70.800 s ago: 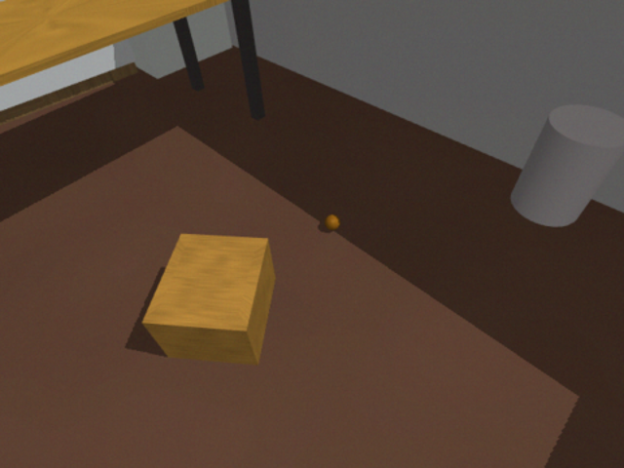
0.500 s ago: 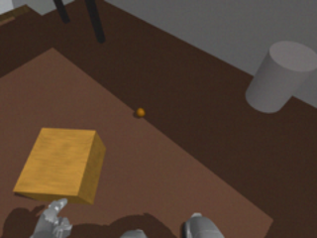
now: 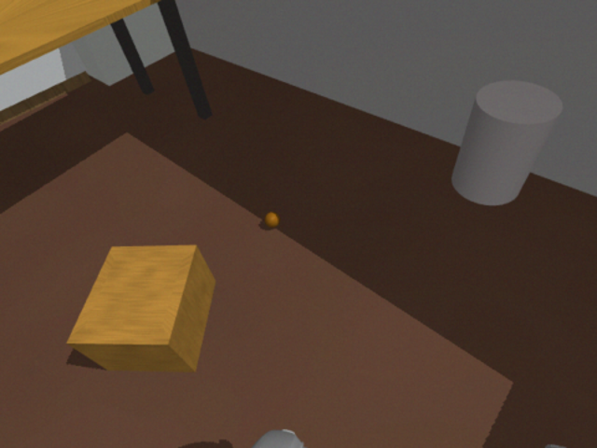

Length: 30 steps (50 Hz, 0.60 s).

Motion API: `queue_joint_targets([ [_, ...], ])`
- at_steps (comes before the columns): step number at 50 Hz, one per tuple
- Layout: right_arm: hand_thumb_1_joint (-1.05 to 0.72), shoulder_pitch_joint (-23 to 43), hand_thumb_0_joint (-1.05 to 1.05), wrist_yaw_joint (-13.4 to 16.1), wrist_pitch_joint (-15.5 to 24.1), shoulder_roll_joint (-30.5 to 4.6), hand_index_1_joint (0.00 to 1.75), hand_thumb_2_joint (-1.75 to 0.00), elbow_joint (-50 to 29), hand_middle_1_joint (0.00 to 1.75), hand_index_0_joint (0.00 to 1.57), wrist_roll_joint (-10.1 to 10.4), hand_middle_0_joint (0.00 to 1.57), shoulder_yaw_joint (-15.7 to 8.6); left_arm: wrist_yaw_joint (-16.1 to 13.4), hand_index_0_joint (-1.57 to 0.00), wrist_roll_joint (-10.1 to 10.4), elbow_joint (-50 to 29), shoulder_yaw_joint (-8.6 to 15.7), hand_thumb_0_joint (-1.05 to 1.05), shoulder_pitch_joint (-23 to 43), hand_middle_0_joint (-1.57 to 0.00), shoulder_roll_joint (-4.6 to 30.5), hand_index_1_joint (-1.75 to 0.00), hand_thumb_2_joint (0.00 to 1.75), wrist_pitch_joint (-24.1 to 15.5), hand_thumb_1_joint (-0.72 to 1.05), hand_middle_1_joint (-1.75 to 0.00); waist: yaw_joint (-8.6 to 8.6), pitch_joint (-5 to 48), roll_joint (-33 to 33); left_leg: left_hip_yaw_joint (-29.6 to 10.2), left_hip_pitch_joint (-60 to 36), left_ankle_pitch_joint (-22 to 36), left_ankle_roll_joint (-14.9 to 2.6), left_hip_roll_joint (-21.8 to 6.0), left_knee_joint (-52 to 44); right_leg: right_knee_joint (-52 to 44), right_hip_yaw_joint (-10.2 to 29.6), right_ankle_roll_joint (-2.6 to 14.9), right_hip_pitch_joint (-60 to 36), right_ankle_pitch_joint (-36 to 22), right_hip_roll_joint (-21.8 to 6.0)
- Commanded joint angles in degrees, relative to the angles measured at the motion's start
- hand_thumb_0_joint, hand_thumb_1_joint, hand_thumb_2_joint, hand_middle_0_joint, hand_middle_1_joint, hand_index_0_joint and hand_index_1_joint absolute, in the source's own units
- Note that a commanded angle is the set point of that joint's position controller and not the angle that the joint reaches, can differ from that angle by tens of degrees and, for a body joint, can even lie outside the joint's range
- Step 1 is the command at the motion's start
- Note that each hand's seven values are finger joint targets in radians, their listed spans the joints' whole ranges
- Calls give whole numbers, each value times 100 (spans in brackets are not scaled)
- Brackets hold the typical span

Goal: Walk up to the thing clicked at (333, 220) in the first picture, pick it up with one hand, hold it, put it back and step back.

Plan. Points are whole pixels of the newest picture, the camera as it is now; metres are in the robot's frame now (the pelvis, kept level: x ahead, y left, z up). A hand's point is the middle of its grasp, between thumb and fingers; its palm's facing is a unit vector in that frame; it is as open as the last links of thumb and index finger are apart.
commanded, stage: step back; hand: left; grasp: from above
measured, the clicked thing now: (272, 219) +1.09 +0.27 -0.73
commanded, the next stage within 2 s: stand in 1.00 s
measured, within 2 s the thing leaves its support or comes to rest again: neither
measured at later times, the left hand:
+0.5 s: hand out of the picture +0.02 +0.27 -0.14, palm faces +0.08 -0.91 -0.42, open 7.3 cm
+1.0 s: hand out of the picture +0.08 +0.30 -0.16, palm faces +0.09 -0.92 -0.37, open 7.3 cm
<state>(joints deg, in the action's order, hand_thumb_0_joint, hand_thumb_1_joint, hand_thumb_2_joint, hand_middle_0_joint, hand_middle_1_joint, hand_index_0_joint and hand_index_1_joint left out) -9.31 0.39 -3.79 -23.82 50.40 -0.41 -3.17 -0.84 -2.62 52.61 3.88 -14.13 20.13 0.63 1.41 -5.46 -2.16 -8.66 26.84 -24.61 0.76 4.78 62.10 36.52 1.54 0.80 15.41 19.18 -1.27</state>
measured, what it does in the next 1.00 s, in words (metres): steps on the spot: left foot, then right foot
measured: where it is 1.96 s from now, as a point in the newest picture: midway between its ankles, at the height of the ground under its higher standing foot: outside the picture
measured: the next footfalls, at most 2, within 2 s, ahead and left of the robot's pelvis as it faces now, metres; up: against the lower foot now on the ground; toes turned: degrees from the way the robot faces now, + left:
left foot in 0.14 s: -0.01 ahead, +0.14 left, +0.00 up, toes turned +1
right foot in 0.42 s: +0.06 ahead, -0.11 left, +0.00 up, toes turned +3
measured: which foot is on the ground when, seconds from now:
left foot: up 0.00-0.12, down 0.14-0.46, up 0.48-0.78, down 0.80-1.00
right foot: down 0.00-0.16, up 0.18-0.40, down 0.42-1.00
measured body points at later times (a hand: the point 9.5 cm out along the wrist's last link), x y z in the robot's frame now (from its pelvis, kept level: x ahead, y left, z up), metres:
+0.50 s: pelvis -0.02 -0.01 -0.01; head -0.01 -0.03 +0.44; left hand +0.02 +0.31 -0.11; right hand +0.05 -0.33 -0.14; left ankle -0.05 +0.13 -0.71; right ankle +0.03 -0.11 -0.73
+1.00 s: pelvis +0.03 +0.02 -0.01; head +0.06 +0.04 +0.44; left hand +0.08 +0.35 -0.13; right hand +0.16 -0.26 -0.13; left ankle +0.06 +0.15 -0.73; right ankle +0.02 -0.11 -0.73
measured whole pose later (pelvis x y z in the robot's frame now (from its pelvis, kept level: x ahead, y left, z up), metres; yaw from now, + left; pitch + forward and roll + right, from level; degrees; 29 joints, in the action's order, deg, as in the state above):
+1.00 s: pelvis +0.03 +0.02 -0.01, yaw +5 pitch -2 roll -1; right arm -4.8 -0.5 -0.8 -18.8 56.9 -0.8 -1.3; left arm -0.7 -0.4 56.8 2.5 -8.9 22.1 -1.3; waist 1.2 -6.0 0.3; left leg 0.1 20.2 -15.7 0.6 -2.5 37.7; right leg 36.1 -1.6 -0.6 13.3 20.7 -1.0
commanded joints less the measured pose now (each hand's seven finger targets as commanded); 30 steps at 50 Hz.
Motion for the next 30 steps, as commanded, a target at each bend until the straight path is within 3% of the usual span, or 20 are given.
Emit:
queue_joint_targets([
  [1,-90,237,0,-28,262,-882,30,-90,-329,30,20,-112,20,-231,-74,-20,-61,-511,479,0,190,-20,1665,-30,90,-271,90,-30,240,315,1137,267,313,-198,81,-301,-1267,-1541,1350,856,-690,1398,-997],
  [2,-90,243,0,-60,298,-871,30,-90,-316,30,20,-137,20,-245,-50,-20,-67,-491,494,0,149,-20,1685,-30,90,-268,90,-30,298,347,1315,398,250,-457,89,-327,-1623,-1659,1508,938,-803,1909,-1112],
  [4,-90,157,0,-115,385,-860,30,-90,-264,30,20,-162,20,-252,0,-20,-26,-502,499,0,203,-20,1798,-30,90,-223,90,-30,233,441,1525,628,-347,-901,-9,-498,-2718,-1646,1623,1056,-632,1792,-1386],
  [6,-90,-444,0,-109,471,-857,30,-90,28,30,20,-197,20,-339,24,-20,23,-518,390,0,395,-20,1716,-30,90,-151,90,-30,-170,581,1207,745,-1870,178,-225,-382,-4308,-935,1040,720,115,881,-1109],
  [7,-90,-608,0,-90,528,-962,30,-90,152,30,20,-229,20,-424,27,-20,47,-529,274,0,240,-20,1337,-30,90,-136,90,-30,-175,744,429,5,-2638,296,-333,-624,-4531,-36,600,453,681,567,-737],
  [8,-90,-633,0,-66,569,-1323,30,-90,107,30,20,-307,20,-513,35,-20,130,-581,177,0,100,-20,925,-30,90,-158,90,-30,-151,806,-864,-1813,-3190,-333,-695,-1722,-4865,1225,-100,90,1852,958,-2],
  [9,-90,-539,0,-77,561,-1876,30,-90,15,30,20,-270,20,-562,-1,-20,121,-539,305,0,591,-20,1344,-30,90,-196,90,-30,-363,292,-747,-2895,-2099,-1887,-1445,-2444,-5032,1526,-96,-6,2121,1348,17],
  [10,-90,-383,0,-96,563,-1856,30,-90,37,30,20,-187,20,-568,27,-20,84,-501,380,0,876,-20,1715,-30,90,-231,90,-30,-376,-256,-546,-2777,-964,-2460,-1637,-2558,-5242,1816,191,59,1595,1307,-218],
  [12,-90,46,0,-103,591,-1305,30,-90,-29,30,20,-231,20,-396,115,-20,175,-376,352,0,484,-20,1507,-30,90,-271,90,-30,-74,-386,-419,-1407,-1280,-1299,-1278,-1795,-4926,1387,225,69,1479,821,-219],
  [13,-90,33,0,-97,618,-1144,30,-90,-74,30,20,-219,20,-360,141,-20,164,-324,324,0,336,-20,1413,-30,90,-294,90,-30,-72,-272,-534,-1029,-1612,-695,-1127,-1564,-4768,1201,35,85,1582,576,-171],
  [17,-90,-300,0,-148,584,-1303,30,-90,-7,30,20,-195,20,-438,196,-20,151,-243,345,0,421,-20,1332,-30,90,-333,90,-30,-303,-136,-910,-874,-1175,-781,-1140,-1587,-4709,467,-332,-14,719,577,33],
  [19,-90,48,0,-150,517,-1281,30,-90,-121,30,20,-157,20,-427,161,-20,136,-74,363,0,-57,-20,1284,-30,90,-383,90,-30,24,129,-960,-438,-789,-619,-1025,-1494,-4202,-282,-442,75,-242,36,50],
  [21,-90,-30,0,-140,434,-841,30,-90,-148,30,20,-124,20,-296,73,-20,92,214,414,0,-606,-20,1309,-30,90,-450,90,-30,283,430,-215,46,-158,-380,-709,-1065,-2911,-1066,-446,45,-1504,-289,266],
  [22,-90,-169,0,-126,433,-458,30,-90,-215,30,20,-89,20,-174,11,-20,12,223,492,0,-827,-20,1570,-30,90,-496,90,-30,365,538,782,366,498,-591,-493,-540,-1663,-1620,873,191,-1922,518,-466],
  [23,-90,-224,0,-97,438,-322,30,-90,-317,30,20,-94,20,-120,-8,-20,-33,55,583,0,-770,-20,2040,-30,90,-546,90,-30,341,378,1429,347,1381,-913,-242,116,-586,-2468,3106,632,-1824,1613,-1818],
  [24,-90,-264,0,-21,407,-882,30,-90,-181,30,20,-116,20,-276,-8,-20,5,-93,614,0,-322,-20,2212,-30,90,-521,90,-30,268,154,774,-129,1004,-893,-238,-257,-268,-2657,3603,1093,-905,2488,-2394],
  [25,-90,-310,0,-12,439,-1103,30,-90,-116,30,20,-112,20,-347,3,-20,28,-183,592,0,-88,-20,2212,-30,90,-522,90,-30,160,-215,771,-140,937,-797,-250,-507,-183,-2642,3608,1437,-457,2425,-2474],
  [28,-90,-606,0,-79,462,-972,30,-90,174,30,20,-73,20,-329,-18,-20,124,-212,428,0,144,-20,1678,-30,90,-615,90,-30,-73,-112,531,-186,460,143,-162,-554,-387,-2338,1631,747,-395,660,-1418],
  [29,-90,-679,0,-91,450,-906,30,-90,193,30,20,-102,20,-313,-28,-20,128,-153,410,0,95,-20,1659,-30,90,-627,90,-30,-78,-4,546,-115,226,271,-122,-537,-505,-2144,1351,716,-294,101,-1318],
  [30,-90,-727,0,-106,425,-874,30,-90,198,30,20,-129,20,-311,-27,-20,114,-161,398,0,128,-20,1670,-30,90,-632,90,-30,-92,54,626,-2,-32,353,-75,-571,-476,-2111,1177,856,-34,-92,-1345],
])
